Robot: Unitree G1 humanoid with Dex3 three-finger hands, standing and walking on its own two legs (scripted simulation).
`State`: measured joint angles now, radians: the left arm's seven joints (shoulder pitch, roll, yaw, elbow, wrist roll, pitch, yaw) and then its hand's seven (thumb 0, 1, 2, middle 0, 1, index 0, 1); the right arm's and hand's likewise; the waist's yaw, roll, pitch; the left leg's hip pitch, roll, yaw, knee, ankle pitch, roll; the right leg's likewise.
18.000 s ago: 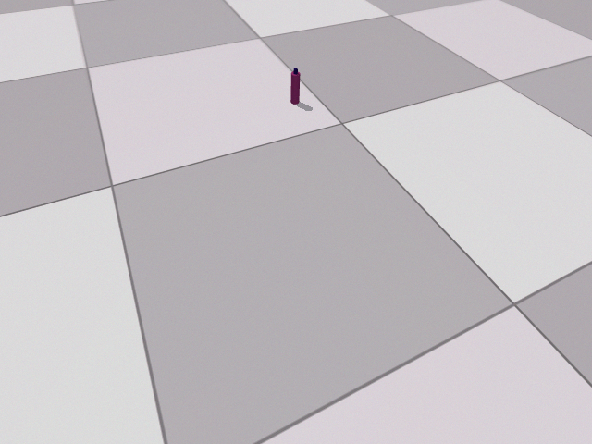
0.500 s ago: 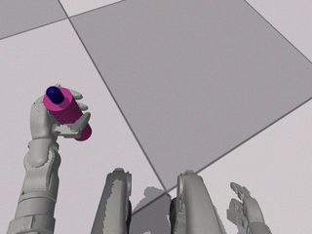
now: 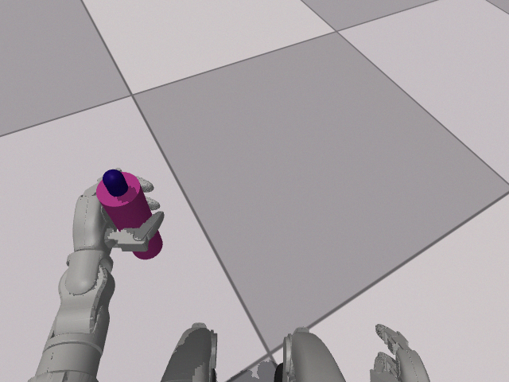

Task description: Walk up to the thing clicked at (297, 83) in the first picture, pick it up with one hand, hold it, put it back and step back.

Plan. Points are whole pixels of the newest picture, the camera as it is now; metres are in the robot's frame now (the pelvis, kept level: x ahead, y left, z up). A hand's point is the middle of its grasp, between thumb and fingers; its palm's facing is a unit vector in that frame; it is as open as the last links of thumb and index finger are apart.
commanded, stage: lift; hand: left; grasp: from the side
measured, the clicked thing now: (132, 216) +0.35 +0.20 +0.02
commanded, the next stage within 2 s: hold in 0.74 s
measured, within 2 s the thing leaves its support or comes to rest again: neither
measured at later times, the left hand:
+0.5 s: hand (139, 196) +0.35 +0.18 +0.08, palm faces +0.14 -0.99 -0.02, open 7.5 cm
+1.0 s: hand (144, 185) +0.36 +0.16 +0.10, palm faces +0.14 -0.99 -0.01, open 7.5 cm
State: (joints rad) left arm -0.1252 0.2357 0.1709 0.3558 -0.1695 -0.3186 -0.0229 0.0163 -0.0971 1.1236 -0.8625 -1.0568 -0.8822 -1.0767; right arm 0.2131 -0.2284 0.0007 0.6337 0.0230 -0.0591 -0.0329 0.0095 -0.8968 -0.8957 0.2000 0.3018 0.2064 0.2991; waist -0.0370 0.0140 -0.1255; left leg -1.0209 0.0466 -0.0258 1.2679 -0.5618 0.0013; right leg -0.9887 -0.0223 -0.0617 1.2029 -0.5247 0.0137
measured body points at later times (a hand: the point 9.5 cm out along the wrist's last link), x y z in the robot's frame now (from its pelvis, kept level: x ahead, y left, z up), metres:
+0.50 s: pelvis +0.02 -0.01 +0.04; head +0.09 +0.01 +0.49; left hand +0.34 +0.23 +0.08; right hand +0.15 -0.25 -0.06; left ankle +0.03 +0.11 -0.63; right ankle +0.03 -0.13 -0.63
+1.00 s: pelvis +0.02 -0.01 +0.06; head +0.08 +0.00 +0.51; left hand +0.34 +0.22 +0.10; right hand +0.15 -0.26 -0.05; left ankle +0.03 +0.11 -0.63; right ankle +0.03 -0.13 -0.63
